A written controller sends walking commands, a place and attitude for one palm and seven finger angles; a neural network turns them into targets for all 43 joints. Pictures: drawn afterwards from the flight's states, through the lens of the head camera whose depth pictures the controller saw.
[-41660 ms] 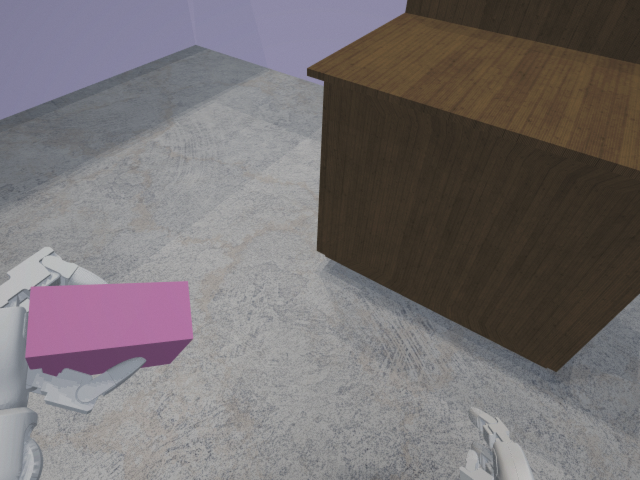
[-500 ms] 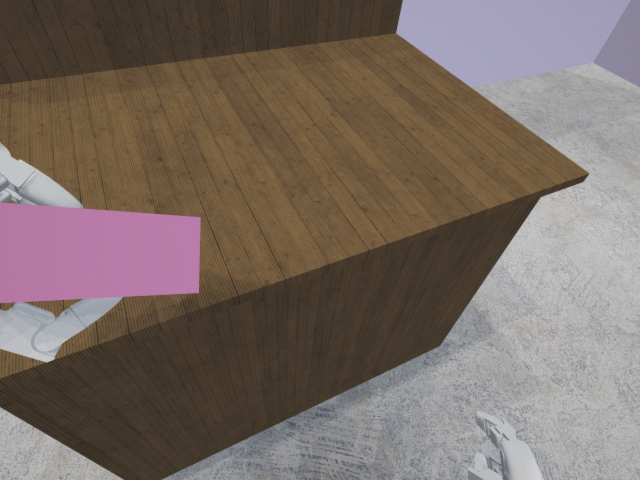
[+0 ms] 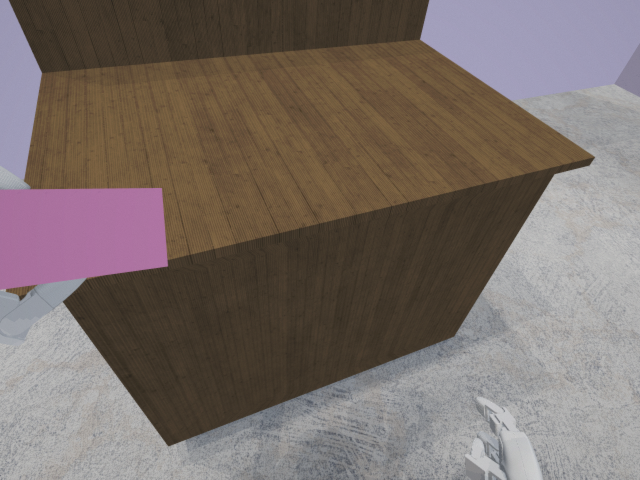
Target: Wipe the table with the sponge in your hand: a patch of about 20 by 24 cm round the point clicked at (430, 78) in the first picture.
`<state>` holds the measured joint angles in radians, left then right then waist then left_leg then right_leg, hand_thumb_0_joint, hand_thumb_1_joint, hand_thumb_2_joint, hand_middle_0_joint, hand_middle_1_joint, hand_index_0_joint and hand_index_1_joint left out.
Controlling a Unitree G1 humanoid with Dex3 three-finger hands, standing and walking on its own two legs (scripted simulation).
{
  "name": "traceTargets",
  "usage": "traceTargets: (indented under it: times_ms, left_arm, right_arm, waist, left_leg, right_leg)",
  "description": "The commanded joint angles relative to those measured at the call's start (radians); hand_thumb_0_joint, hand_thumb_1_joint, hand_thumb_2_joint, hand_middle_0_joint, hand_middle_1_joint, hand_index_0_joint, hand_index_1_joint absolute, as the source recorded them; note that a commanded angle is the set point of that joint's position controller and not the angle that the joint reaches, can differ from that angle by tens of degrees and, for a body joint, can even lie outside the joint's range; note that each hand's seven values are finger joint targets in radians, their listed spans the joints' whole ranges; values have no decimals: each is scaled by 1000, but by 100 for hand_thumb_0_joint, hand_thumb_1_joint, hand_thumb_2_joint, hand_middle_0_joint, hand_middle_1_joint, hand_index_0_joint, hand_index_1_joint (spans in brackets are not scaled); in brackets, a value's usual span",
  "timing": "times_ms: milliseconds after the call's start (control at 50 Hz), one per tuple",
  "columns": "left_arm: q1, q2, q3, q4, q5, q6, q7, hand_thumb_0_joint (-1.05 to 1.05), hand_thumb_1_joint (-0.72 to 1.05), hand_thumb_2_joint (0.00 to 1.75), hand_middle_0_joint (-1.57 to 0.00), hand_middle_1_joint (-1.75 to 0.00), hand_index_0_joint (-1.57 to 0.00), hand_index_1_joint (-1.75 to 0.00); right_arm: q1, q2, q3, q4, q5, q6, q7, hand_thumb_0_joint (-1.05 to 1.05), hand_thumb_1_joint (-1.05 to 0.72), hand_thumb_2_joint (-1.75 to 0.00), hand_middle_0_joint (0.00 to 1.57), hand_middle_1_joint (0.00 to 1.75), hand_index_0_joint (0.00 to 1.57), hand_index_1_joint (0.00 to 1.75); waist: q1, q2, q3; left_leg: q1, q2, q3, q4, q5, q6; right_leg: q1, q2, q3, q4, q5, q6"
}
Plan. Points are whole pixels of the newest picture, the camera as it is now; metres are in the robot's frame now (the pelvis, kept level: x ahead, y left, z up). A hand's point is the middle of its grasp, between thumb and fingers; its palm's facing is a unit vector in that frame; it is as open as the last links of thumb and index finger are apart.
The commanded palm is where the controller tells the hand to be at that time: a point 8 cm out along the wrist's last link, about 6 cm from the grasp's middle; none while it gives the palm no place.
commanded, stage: step back with the hand held close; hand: left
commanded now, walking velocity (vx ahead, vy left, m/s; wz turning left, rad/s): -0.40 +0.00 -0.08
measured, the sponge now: (84, 229) +0.22 +0.21 +0.27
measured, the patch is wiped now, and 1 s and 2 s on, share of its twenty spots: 0.95 0.95 0.95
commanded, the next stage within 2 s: stop stepping back and stand still in 0.18 s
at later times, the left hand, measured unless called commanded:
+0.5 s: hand out of the picture +0.04 +0.23 +0.31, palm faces +0.52 -0.83 -0.21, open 9.7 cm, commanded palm +0.00 +0.27 +0.30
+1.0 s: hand out of the picture -0.03 +0.20 +0.29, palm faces +0.47 -0.82 -0.33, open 9.7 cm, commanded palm -0.07 +0.26 +0.30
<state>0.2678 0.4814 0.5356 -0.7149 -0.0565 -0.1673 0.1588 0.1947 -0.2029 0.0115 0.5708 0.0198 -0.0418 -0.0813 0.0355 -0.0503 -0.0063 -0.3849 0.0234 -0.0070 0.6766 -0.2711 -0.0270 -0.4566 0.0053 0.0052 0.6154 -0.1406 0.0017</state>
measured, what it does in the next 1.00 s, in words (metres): walks backwards: right foot, then left foot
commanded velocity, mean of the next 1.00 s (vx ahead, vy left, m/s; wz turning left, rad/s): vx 0.07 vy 0.01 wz -0.03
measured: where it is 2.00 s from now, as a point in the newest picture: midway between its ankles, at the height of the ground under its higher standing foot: outside the picture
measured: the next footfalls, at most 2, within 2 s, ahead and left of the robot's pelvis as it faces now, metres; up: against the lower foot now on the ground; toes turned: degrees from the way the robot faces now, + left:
right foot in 0.48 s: -0.15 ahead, -0.08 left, +0.00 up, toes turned -5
left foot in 0.74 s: -0.14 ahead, +0.12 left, +0.00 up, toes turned +3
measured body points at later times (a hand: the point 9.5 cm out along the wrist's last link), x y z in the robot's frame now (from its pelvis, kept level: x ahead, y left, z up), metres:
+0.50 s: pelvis -0.17 -0.01 +0.00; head -0.18 +0.02 +0.45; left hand +0.01 +0.27 +0.32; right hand -0.01 -0.21 -0.08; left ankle +0.00 +0.13 -0.70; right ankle -0.24 -0.10 -0.72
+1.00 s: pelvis -0.23 -0.02 +0.01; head -0.26 -0.01 +0.45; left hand -0.06 +0.24 +0.31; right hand -0.09 -0.24 -0.08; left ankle -0.20 +0.11 -0.69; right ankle -0.19 -0.08 -0.72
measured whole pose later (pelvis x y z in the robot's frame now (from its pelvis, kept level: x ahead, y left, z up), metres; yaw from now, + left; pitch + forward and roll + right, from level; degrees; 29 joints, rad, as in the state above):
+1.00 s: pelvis -0.23 -0.02 +0.01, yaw -1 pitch -3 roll +0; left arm 0.25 0.47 0.45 -0.66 -0.04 -0.16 0.14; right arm 0.25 -0.18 0.04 0.65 0.00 -0.09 -0.05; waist -0.02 -0.02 -0.04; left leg -0.42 0.04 0.02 0.87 -0.44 0.01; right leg -0.30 0.04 -0.11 0.60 -0.26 -0.09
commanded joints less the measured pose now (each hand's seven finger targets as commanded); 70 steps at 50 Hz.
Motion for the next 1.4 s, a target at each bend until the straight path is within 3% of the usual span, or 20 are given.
traceTargets:
  times_ms: [0, 40, 100, 140, 180, 240, 400, 460, 500, 540, 660, 720, 780, 880, 900, 940, 1000, 1160, 1260, 1380]
  left_arm:
    - [-335, 106, -2, -3, 15, -11, 16, 0, 10, 130, -120, -160, -120, -160]
    - [-396, 101, -64, 6, 21, 9, 16, 0, 10, 130, -120, -160, -120, -160]
    - [-401, 122, -91, -53, 24, 35, 4, 0, 10, 130, -120, -160, -120, -160]
    - [-372, 144, -62, -136, 15, 32, 2, 0, 10, 130, -120, -160, -120, -160]
    - [-414, 146, -11, -256, 29, 25, 26, 0, 10, 130, -120, -160, -120, -160]
    - [-334, 176, 46, -223, 0, 30, 25, 0, 10, 130, -120, -160, -120, -160]
    - [-287, 107, -18, -176, -34, 46, 18, 0, 10, 130, -120, -160, -120, -160]
    - [-251, 185, 13, -152, -6, 15, -9, 0, 10, 130, -120, -160, -120, -160]
    - [-268, 240, 85, -81, -11, -13, -8, 0, 10, 130, -120, -160, -120, -160]
    - [-216, 169, 52, 10, -34, 14, -33, 0, 10, 130, -120, -160, -120, -160]
    - [-367, 117, -52, 100, -16, 0, -5, 0, 10, 130, -120, -160, -120, -160]
    - [-363, 74, -101, 2, -16, -7, 6, 0, 10, 130, -120, -160, -120, -160]
    - [-365, 155, -33, -111, 6, -19, 12, 0, 10, 130, -120, -160, -120, -160]
    - [-162, 169, 34, -155, 7, -18, 26, 0, 10, 130, -120, -160, -120, -160]
    - [-139, 175, 46, -128, 14, -22, 25, 0, 10, 130, -120, -160, -120, -160]
    - [-191, 188, 51, -85, 14, -28, 9, 0, 10, 130, -120, -160, -120, -160]
    - [-275, 186, 83, 29, 12, -58, -7, 0, 10, 130, -120, -160, -120, -160]
    - [-260, 87, -62, 61, 1, -40, -3, 0, 10, 130, -120, -160, -120, -160]
    - [-237, 136, 2, -137, 3, -60, 10, 0, 10, 130, -120, -160, -120, -160]
    - [-136, 163, 79, -155, 2, -78, 20, 0, 10, 130, -120, -160, -120, -160]
  right_arm:
    - [-104, -161, -58, -133, -2, -54, -1, 0, -90, -90, 20, 30, 20, 30]
    - [-107, -136, -44, -97, 0, -37, 10, 0, -90, -90, 20, 30, 20, 30]
    - [-117, -125, -27, -97, -2, 1, 25, 0, -90, -90, 20, 30, 20, 30]
    - [-122, -149, -27, -134, -9, 19, 19, 0, -90, -90, 20, 30, 20, 30]
    - [-150, -170, -44, -196, -26, 3, 16, 0, -90, -90, 20, 30, 20, 30]
    - [-139, -126, -83, -122, -12, -22, 36, 0, -90, -90, 20, 30, 20, 30]
    - [-117, -86, -22, -103, 5, -80, 37, 0, -90, -90, 20, 30, 20, 30]
    - [-90, -105, -34, -84, 8, -55, 47, 0, -90, -90, 20, 30, 20, 30]
    - [-89, -119, -16, -72, -1, -60, 44, 0, -90, -90, 20, 30, 20, 30]
    - [-125, -136, -52, -87, 19, -57, 29, 0, -90, -90, 20, 30, 20, 30]
    - [-74, -129, -30, -67, 6, -62, -13, 0, -90, -90, 20, 30, 20, 30]
    - [-81, -174, -31, -117, 6, -79, -16, 0, -90, -90, 20, 30, 20, 30]
    - [-77, -128, -21, -96, -11, -111, 7, 0, -90, -90, 20, 30, 20, 30]
    - [-133, -135, -22, -92, -21, -122, 21, 0, -90, -90, 20, 30, 20, 30]
    - [-139, -137, -30, -95, -26, -111, 23, 0, -90, -90, 20, 30, 20, 30]
    - [-140, -126, -47, -86, -16, -85, 31, 0, -90, -90, 20, 30, 20, 30]
    - [-70, -107, -43, -36, -21, -89, 34, 0, -90, -90, 20, 30, 20, 30]
    - [-87, -110, -25, -82, -8, -98, 6, 0, -90, -90, 20, 30, 20, 30]
    - [-109, -158, -43, -122, -7, -109, 24, 0, -90, -90, 20, 30, 20, 30]
    - [-93, -129, -40, -104, -9, -126, 36, 0, -90, -90, 20, 30, 20, 30]
  waist:
    - [-44, 42, -18]
    - [-52, -100, -2]
    - [-62, -146, -78]
    - [-75, 70, -71]
    - [-70, 555, -68]
    - [-44, 203, -169]
    - [-36, 405, -203]
    - [-30, -149, -129]
    - [-46, -90, -202]
    - [-44, -199, -26]
    - [-46, -30, -43]
    - [-55, 367, -50]
    - [-55, 290, -33]
    - [-11, 271, -84]
    - [-4, 187, -77]
    - [-15, -170, -30]
    - [-74, -2, -71]
    - [-41, -50, -30]
    - [-16, 159, -89]
    - [-33, 137, -137]
  left_leg:
    - [-269, 71, -71, -129, -385, 71]
    - [-61, 8, -24, 109, -316, 46]
    - [164, -15, 62, 274, -238, 43]
    - [134, 74, -112, -81, -359, 98]
    - [-328, 409, -521, -579, -575, 236]
    - [-52, 320, -264, -374, -158, 148]
    - [10, 129, -70, -458, -386, -23]
    - [-50, -10, 29, 403, -132, -13]
    - [-260, -20, -11, 678, -85, -1]
    - [-342, 30, -70, 549, -13, 9]
    - [142, 23, 83, -131, -119, 68]
    - [325, 257, -353, -381, -316, 195]
    - [128, 274, -394, -493, -354, 200]
    - [-159, 158, -113, -364, -439, 105]
    - [-260, 92, -33, -196, -452, 83]
    - [-346, -18, 22, 426, -284, 40]
    - [-257, 44, -56, 499, -80, 39]
    - [170, 9, 86, -130, -110, 73]
    - [136, 181, -179, -316, 0, 123]
    - [99, 87, -33, -179, 231, 65]
  right_leg:
    - [134, -82, 168, -157, -260, -7]
    - [-126, -212, 293, -409, -511, -59]
    - [-261, -262, 163, -459, -512, -64]
    - [-263, -155, 65, -210, -497, -29]
    - [-4, 104, 6, 740, -352, 27]
    - [-119, 92, 68, 862, -308, 39]
    - [358, 118, -165, -123, -406, -40]
    - [169, -270, 247, -474, -83, -184]
    - [252, -286, 141, -331, 257, -176]
    - [231, -255, 247, -347, 71, -149]
    - [129, -205, 152, -251, -309, -134]
    - [-99, 18, -43, 98, -351, -30]
    - [-52, -1, -18, 319, -364, -22]
    - [411, 33, -115, -51, -246, -26]
    - [483, 3, -60, -138, -271, -52]
    - [300, -359, 599, -477, -601, -202]
    - [210, -314, 429, -425, -501, -187]
    - [103, -227, 168, -384, -432, -96]
    - [212, -20, -28, -81, -117, 8]
    - [332, -74, 50, -172, 151, -26]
